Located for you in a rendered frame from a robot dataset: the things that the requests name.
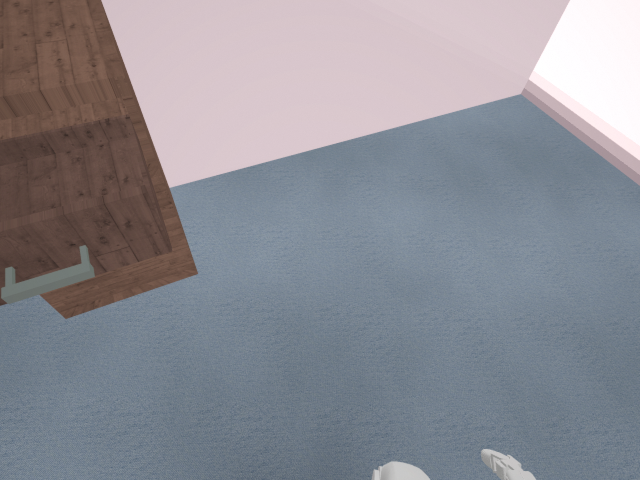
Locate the handle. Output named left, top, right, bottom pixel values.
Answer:
left=1, top=245, right=95, bottom=304

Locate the robot right hand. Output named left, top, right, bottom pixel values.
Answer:
left=481, top=449, right=536, bottom=480

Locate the cabinet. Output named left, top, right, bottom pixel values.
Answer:
left=0, top=0, right=198, bottom=319

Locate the drawer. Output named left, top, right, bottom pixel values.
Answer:
left=0, top=114, right=172, bottom=306

